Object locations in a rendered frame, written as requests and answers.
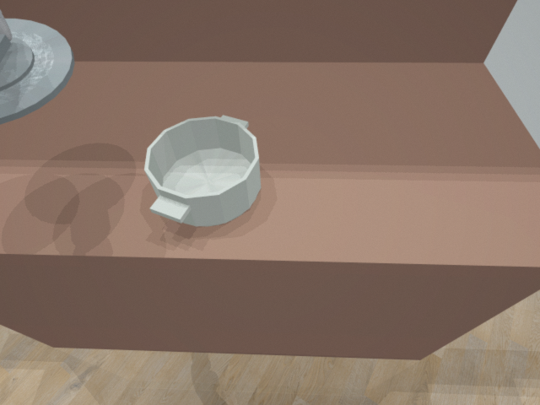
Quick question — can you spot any pot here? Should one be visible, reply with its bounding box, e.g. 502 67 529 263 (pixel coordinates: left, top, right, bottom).
144 115 261 227

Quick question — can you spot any table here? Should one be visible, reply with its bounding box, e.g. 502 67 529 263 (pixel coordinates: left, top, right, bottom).
0 0 540 360

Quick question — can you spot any lid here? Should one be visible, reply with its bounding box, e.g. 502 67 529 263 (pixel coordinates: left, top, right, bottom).
0 19 75 125

